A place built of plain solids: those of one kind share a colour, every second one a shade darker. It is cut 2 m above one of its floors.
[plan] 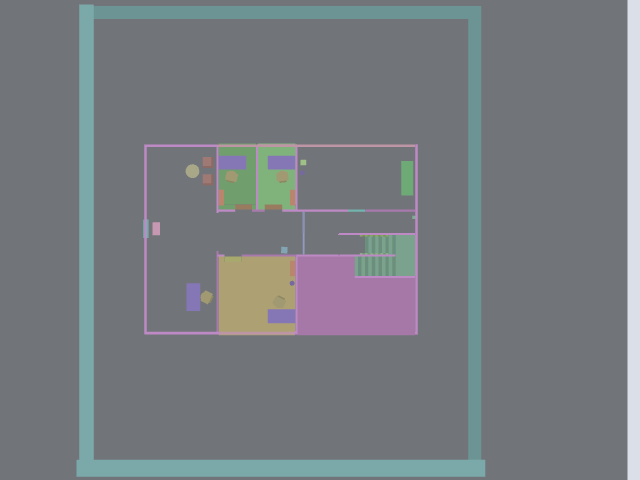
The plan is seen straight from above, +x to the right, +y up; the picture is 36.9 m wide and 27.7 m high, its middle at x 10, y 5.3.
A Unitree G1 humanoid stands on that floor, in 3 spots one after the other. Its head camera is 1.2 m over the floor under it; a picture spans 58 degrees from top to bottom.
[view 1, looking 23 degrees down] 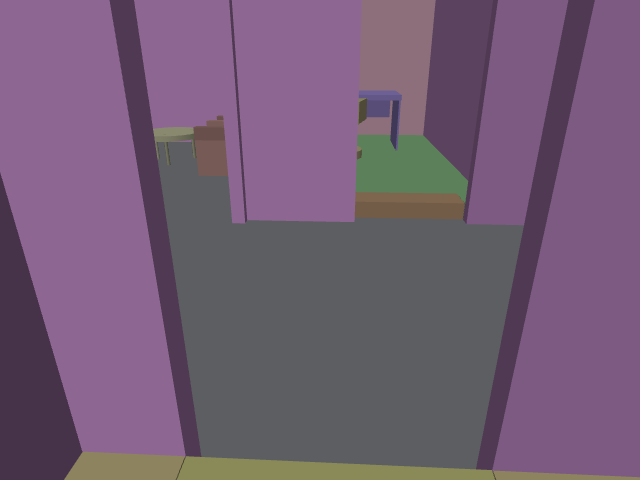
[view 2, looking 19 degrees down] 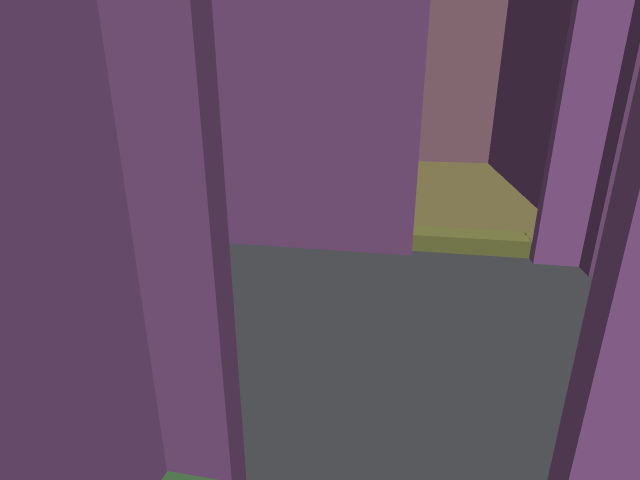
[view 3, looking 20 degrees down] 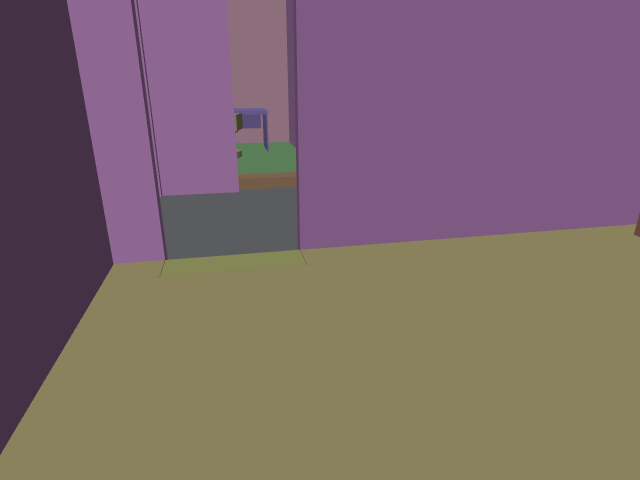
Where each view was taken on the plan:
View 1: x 4.99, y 3.35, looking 93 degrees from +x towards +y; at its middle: ground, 3.45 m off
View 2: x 5.59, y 8.05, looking -79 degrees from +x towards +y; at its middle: wall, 3.87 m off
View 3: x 4.99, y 1.30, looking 78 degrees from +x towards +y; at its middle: wall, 3.32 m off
